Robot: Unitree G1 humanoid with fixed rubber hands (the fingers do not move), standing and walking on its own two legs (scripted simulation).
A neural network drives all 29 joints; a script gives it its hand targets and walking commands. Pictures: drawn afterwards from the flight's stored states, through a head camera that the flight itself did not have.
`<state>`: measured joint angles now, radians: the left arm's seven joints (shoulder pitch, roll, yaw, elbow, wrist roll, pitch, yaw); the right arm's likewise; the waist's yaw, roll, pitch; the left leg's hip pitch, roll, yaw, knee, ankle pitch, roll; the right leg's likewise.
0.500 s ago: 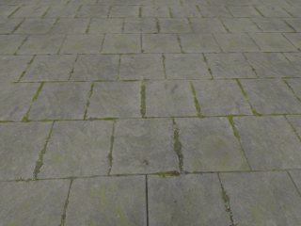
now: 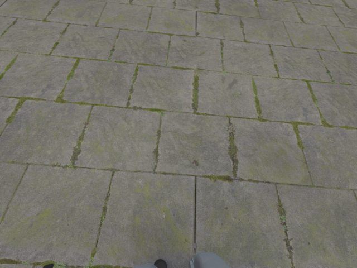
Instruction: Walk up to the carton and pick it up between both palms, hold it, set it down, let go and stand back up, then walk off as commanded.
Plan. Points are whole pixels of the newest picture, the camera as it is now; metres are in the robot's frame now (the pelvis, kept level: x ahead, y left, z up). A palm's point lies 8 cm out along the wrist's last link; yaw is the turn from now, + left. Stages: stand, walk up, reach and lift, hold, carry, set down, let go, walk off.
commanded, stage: walk up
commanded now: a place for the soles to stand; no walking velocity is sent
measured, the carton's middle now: out of the picture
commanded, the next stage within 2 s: none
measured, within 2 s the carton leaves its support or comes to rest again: neither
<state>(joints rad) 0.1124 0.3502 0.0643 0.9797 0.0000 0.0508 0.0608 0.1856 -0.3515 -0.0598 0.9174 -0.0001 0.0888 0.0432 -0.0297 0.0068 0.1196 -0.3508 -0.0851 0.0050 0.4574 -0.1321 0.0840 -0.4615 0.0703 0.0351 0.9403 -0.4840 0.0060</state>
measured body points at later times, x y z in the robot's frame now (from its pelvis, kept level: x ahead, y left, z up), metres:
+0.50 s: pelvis -0.14 +0.14 -0.01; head -0.08 +0.17 +0.43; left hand -0.10 +0.47 -0.15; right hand -0.02 -0.15 -0.13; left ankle -0.13 +0.21 -0.74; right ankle -0.08 -0.02 -0.68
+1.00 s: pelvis -0.26 +0.23 -0.02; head -0.25 +0.26 +0.43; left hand -0.27 +0.56 -0.15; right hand -0.07 -0.03 -0.12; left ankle -0.33 +0.33 -0.71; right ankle -0.15 +0.08 -0.74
